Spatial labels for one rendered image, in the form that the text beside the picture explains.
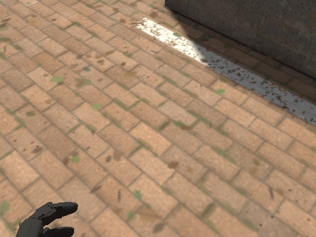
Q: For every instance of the robot left hand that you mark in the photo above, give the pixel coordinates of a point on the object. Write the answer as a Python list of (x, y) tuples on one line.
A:
[(34, 225)]

